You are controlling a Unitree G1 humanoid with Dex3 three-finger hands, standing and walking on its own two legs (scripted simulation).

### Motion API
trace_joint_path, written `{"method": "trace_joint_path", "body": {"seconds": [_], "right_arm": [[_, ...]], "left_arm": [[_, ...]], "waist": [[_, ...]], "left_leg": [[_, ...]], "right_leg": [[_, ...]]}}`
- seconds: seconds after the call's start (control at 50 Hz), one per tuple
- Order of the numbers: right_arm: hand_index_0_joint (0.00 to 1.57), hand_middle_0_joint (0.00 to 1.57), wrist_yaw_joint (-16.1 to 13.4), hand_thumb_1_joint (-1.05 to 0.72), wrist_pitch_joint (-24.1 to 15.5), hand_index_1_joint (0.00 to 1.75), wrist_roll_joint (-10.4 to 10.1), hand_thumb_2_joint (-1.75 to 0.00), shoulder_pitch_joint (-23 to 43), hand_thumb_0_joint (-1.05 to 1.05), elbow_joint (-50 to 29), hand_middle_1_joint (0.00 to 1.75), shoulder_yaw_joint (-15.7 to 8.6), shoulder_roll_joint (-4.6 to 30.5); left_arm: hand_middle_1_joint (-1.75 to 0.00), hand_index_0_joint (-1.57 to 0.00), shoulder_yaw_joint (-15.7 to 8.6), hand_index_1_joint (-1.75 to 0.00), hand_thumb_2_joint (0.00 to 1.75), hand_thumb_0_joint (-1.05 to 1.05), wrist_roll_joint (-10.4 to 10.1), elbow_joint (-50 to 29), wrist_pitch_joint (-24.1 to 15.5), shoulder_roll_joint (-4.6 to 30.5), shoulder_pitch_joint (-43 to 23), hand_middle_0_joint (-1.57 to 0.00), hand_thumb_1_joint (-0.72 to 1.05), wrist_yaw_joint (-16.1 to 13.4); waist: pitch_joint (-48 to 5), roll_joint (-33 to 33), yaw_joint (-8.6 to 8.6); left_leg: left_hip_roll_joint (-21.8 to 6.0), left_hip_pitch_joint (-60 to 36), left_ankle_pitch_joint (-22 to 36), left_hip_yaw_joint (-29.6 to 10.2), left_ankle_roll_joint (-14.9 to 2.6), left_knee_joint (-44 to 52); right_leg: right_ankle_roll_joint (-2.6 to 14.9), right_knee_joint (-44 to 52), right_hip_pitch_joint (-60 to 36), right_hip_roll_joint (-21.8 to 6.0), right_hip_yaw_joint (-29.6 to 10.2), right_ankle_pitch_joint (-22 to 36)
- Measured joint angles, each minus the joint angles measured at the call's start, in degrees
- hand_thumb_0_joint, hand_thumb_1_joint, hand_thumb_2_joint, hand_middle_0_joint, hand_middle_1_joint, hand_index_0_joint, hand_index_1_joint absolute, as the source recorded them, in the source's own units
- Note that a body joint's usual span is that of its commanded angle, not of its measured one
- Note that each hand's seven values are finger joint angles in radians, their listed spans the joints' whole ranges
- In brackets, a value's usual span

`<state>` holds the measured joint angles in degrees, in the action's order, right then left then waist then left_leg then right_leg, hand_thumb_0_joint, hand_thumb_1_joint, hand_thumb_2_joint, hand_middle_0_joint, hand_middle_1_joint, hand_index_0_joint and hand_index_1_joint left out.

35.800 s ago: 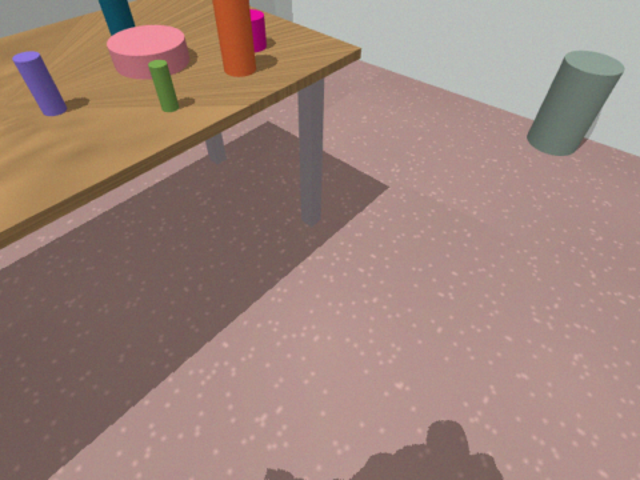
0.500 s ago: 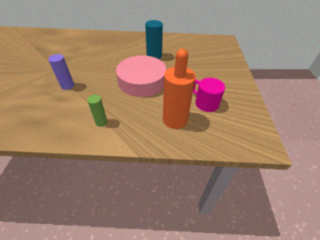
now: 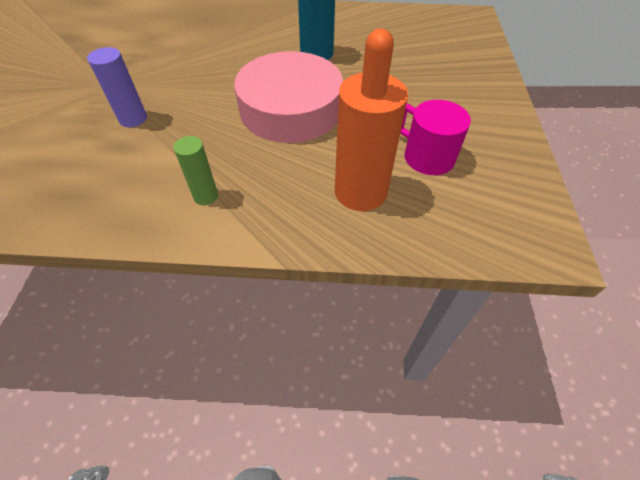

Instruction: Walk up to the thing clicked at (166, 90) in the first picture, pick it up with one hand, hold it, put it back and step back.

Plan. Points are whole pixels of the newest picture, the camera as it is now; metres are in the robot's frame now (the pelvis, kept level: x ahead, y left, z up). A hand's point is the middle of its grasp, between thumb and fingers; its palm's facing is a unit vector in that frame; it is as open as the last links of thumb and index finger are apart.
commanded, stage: step back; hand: left
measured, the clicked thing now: (197, 172) +0.54 +0.20 +0.03
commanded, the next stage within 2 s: none
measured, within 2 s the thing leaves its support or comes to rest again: neither
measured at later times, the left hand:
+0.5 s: hand out of the picture +0.04 +0.29 -0.16, palm faces -0.10 -0.92 -0.39, open 7.4 cm
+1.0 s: hand out of the picture -0.08 +0.33 -0.15, palm faces -0.01 -0.93 -0.37, open 7.4 cm
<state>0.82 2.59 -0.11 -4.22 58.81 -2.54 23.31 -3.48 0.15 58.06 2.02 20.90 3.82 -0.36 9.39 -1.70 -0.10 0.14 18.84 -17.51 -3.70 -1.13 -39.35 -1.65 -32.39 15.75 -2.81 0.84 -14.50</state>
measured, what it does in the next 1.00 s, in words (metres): walks backwards: left foot, then right foot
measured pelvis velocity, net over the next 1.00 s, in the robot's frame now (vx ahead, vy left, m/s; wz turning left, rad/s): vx -0.21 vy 0.06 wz -0.04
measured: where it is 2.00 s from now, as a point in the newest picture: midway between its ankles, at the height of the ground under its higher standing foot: outside the picture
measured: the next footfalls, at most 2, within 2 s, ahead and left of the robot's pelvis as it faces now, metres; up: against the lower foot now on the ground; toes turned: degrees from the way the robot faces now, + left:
left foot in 0.12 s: +0.01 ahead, +0.14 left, +0.00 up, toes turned -2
right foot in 0.50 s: -0.05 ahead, -0.09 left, +0.00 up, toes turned -2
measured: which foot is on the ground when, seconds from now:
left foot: up 0.00-0.10, down 0.12-0.52, up 0.54-0.80, down 0.82-1.00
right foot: down 0.00-0.14, up 0.16-0.48, down 0.50-0.84, up 0.86-1.00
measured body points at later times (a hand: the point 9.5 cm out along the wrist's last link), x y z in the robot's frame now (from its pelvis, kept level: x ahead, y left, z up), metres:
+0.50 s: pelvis -0.08 +0.03 -0.01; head -0.01 +0.03 +0.43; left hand +0.05 +0.34 -0.13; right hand -0.01 -0.28 -0.13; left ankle -0.03 +0.14 -0.73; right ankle -0.09 -0.08 -0.73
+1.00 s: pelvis -0.21 +0.06 +0.00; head -0.15 +0.08 +0.45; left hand -0.08 +0.37 -0.12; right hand -0.12 -0.25 -0.10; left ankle -0.17 +0.17 -0.73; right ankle -0.22 -0.08 -0.65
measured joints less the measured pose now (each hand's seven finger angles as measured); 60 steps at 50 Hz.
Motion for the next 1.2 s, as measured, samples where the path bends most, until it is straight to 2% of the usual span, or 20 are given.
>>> {"method": "trace_joint_path", "body": {"seconds": [0.06,0.12,0.14,0.16,0.22,0.3,0.42,0.5,0.54,0.6,0.66,0.72,0.78,0.82,0.86,0.92,0.96,1.02,1.12,1.2], "right_arm": [[0.21,0.20,0.2,-0.91,0.7,0.29,0.0,-0.90,-0.9,0.00,-2.2,0.30,-0.8,0.8],[0.21,0.20,0.3,-0.91,-0.2,0.29,0.1,-0.90,-3.3,0.00,-3.8,0.30,-1.1,1.0],[0.21,0.20,0.2,-0.91,-0.5,0.29,0.8,-0.90,-3.9,0.00,-3.9,0.30,-1.4,0.8],[0.21,0.20,0.0,-0.91,-0.7,0.29,1.3,-0.90,-4.2,0.00,-3.8,0.30,-1.5,0.2],[0.21,0.20,0.1,-0.91,-0.5,0.29,1.9,-0.90,-5.1,0.00,-3.9,0.30,-0.8,-1.5],[0.21,0.21,-0.9,-0.91,-0.4,0.29,2.2,-0.90,-5.8,0.00,-4.9,0.30,-0.2,-3.0],[0.21,0.21,-1.6,-0.90,-1.1,0.30,1.7,-0.90,-5.2,0.00,-8.3,0.30,-0.1,-3.0],[0.21,0.21,-1.3,-0.90,-0.6,0.30,1.2,-0.90,-4.3,0.00,-9.3,0.30,0.2,-1.9],[0.21,0.21,-1.4,-0.90,0.0,0.30,0.5,-0.90,-3.3,0.00,-8.7,0.30,0.0,-1.1],[0.21,0.21,-1.6,-0.91,0.7,0.29,-0.1,-0.90,-3.1,0.00,-8.2,0.30,0.1,-1.3],[0.21,0.21,-1.7,-0.91,0.2,0.29,-0.4,-0.90,-4.0,0.00,-8.5,0.30,0.3,-0.7],[0.21,0.21,-1.8,-0.91,-0.3,0.29,-0.2,-0.90,-5.0,0.00,-9.0,0.30,0.5,-0.1],[0.21,0.20,-1.8,-0.91,-0.6,0.29,0.3,-0.90,-5.6,0.00,-9.1,0.30,0.4,0.0],[0.21,0.20,-1.7,-0.91,-1.1,0.29,0.8,-0.90,-5.8,0.00,-9.0,0.30,0.2,-0.1],[0.21,0.20,-1.4,-0.91,-1.3,0.29,1.5,-0.90,-5.2,0.00,-8.5,0.30,0.0,-1.3],[0.21,0.21,-0.6,-0.91,-1.5,0.29,2.1,-0.90,-5.4,0.00,-8.6,0.30,0.6,-2.0],[0.21,0.21,-0.7,-0.91,-1.5,0.30,2.3,-0.90,-5.4,0.00,-8.7,0.30,0.9,-2.6],[0.21,0.21,-1.0,-0.90,-1.6,0.30,2.2,-0.90,-4.8,0.00,-9.6,0.30,0.7,-2.8],[0.21,0.21,-1.5,-0.90,-2.0,0.30,2.0,-0.90,-3.2,0.00,-12.1,0.30,0.4,-2.4],[0.21,0.21,-1.3,-0.90,-1.4,0.30,2.1,-0.90,-2.0,0.00,-13.5,0.30,0.3,-1.2]], "left_arm": [[-0.30,-0.20,-0.1,-0.30,0.90,0.00,1.0,-2.1,0.5,0.3,-0.6,-0.21,0.90,-0.3],[-0.30,-0.20,0.1,-0.30,0.90,0.00,1.2,-4.1,1.1,1.2,-1.6,-0.21,0.90,-0.6],[-0.30,-0.20,0.1,-0.30,0.90,0.00,1.0,-4.9,1.3,1.5,-2.2,-0.21,0.90,-0.7],[-0.30,-0.20,-0.1,-0.30,0.90,0.00,0.7,-5.6,1.5,2.0,-3.1,-0.21,0.90,-0.9],[-0.30,-0.20,-0.4,-0.30,0.90,0.00,0.5,-6.6,1.8,2.4,-3.7,-0.21,0.90,-1.8],[-0.30,-0.20,-0.2,-0.30,0.90,0.00,0.0,-7.3,1.5,2.3,-1.9,-0.21,0.90,-1.7],[-0.30,-0.20,-0.4,-0.30,0.90,0.00,0.3,-7.8,1.5,1.3,1.8,-0.21,0.90,-0.8],[-0.30,-0.20,-0.8,-0.30,0.90,0.00,0.8,-7.7,0.8,0.6,3.5,-0.21,0.90,-0.3],[-0.30,-0.20,-0.7,-0.30,0.90,0.00,1.2,-7.3,0.5,-0.7,3.6,-0.21,0.90,-0.1],[-0.30,-0.20,-0.3,-0.30,0.90,0.00,1.2,-8.5,0.4,-1.1,4.4,-0.21,0.90,0.4],[-0.30,-0.21,-0.3,-0.30,0.90,0.00,1.2,-9.8,0.6,-1.5,4.2,-0.21,0.90,0.1],[-0.30,-0.21,-0.3,-0.30,0.90,0.00,1.6,-11.5,0.6,-1.4,3.4,-0.21,0.90,-0.3],[-0.30,-0.21,-0.2,-0.30,0.90,0.00,1.5,-13.5,0.5,-0.8,2.5,-0.21,0.90,-0.5],[-0.30,-0.21,-0.1,-0.30,0.90,0.00,1.1,-14.4,0.9,0.0,2.0,-0.21,0.90,-0.3],[-0.30,-0.20,-0.4,-0.30,0.90,0.00,0.7,-14.2,1.5,1.0,1.4,-0.21,0.90,-0.3],[-0.30,-0.20,-0.8,-0.30,0.90,0.00,0.7,-12.5,2.6,1.3,2.1,-0.21,0.90,-0.7],[-0.30,-0.20,-1.2,-0.30,0.90,0.00,0.4,-11.8,2.6,1.8,3.1,-0.21,0.90,-0.7],[-0.30,-0.20,-1.8,-0.30,0.90,0.00,0.4,-11.3,2.3,2.3,5.0,-0.21,0.90,-0.4],[-0.30,-0.20,-2.2,-0.30,0.90,0.00,0.8,-10.4,2.5,2.7,7.5,-0.21,0.90,0.0],[-0.30,-0.20,-2.0,-0.30,0.90,0.00,0.8,-9.6,2.2,2.5,8.2,-0.21,0.90,0.6]], "waist": [[0.5,1.1,-0.10],[-0.1,2.2,-0.91],[0.1,2.7,-1.02],[1.0,3.7,-0.64],[2.2,4.3,-1.05],[2.1,4.4,-1.01],[2.5,3.1,-1.00],[1.9,1.8,-0.38],[2.3,-1.2,-1.01],[1.3,-0.1,0.11],[0.5,0.4,0.86],[0.1,0.4,1.19],[0.4,0.8,1.06],[0.6,1.4,0.64],[1.8,4.1,1.34],[1.2,3.5,0.38],[0.4,3.9,0.58],[0.0,4.1,1.18],[0.7,3.8,1.63],[0.9,2.7,1.84]], "left_leg": [[2.7,2.6,-8.8,0.3,-1.62,-10.6],[1.9,-0.8,-3.2,1.6,-1.70,-3.2],[2.2,-1.4,-5.0,1.7,-0.63,-1.5],[2.7,-1.1,-5.5,2.2,-0.58,-2.2],[2.0,-0.6,-4.0,2.1,-1.04,-1.8],[1.1,-1.3,-0.9,3.0,-1.42,2.3],[0.0,-0.8,0.5,5.3,-1.50,2.7],[-0.9,1.6,-0.6,6.7,-0.76,-1.3],[-1.8,2.6,-0.8,4.1,-0.46,-3.5],[3.5,6.0,-10.8,-0.4,0.29,-16.8],[6.3,6.9,-11.7,-2.7,0.93,-25.0],[5.5,4.2,-12.1,-2.7,1.52,-21.1],[3.2,-0.3,-11.3,-0.9,1.54,-9.6],[2.2,-3.8,-4.9,0.7,1.03,0.6],[3.6,-4.1,-2.5,2.3,-0.01,1.5],[2.0,-2.8,-1.3,1.5,-0.65,1.5],[1.1,-2.7,0.6,1.7,-0.49,3.6],[-0.1,-1.9,2.9,2.5,-0.43,5.4],[-1.9,0.7,5.3,4.0,-0.02,5.1],[-3.5,4.2,6.6,4.7,1.19,2.7]], "right_leg": [[-0.12,-2.9,2.8,-1.6,-0.9,-0.6],[-1.13,-6.4,6.1,-2.8,-1.1,-1.5],[-0.14,-8.7,7.7,-3.0,-1.7,-2.1],[1.10,-11.9,9.0,-2.1,-4.5,-6.3],[2.79,-23.8,11.8,5.2,-10.6,-16.7],[2.41,-32.7,13.0,8.6,-9.8,-15.1],[0.92,-22.2,6.6,6.6,-6.5,-13.7],[2.16,-6.4,0.0,4.8,-3.6,-6.4],[2.64,-5.1,-0.8,6.3,-2.0,-4.8],[3.23,-5.3,0.6,4.7,-2.9,-4.0],[3.03,-3.2,1.6,3.2,-3.2,-1.6],[2.53,-2.3,3.2,2.4,-2.7,0.2],[1.86,-3.4,5.1,1.7,-1.5,1.0],[1.18,-5.9,7.0,1.0,-0.8,0.7],[1.46,-8.7,8.4,0.3,-3.2,-1.8],[2.52,-22.4,11.2,6.7,-8.1,-13.8],[2.76,-30.6,12.5,9.2,-9.6,-14.4],[1.56,-36.2,11.6,9.9,-9.8,-13.6],[-0.20,-29.3,6.1,7.3,-8.8,-14.5],[0.74,-14.8,0.2,4.1,-5.3,-12.6]]}}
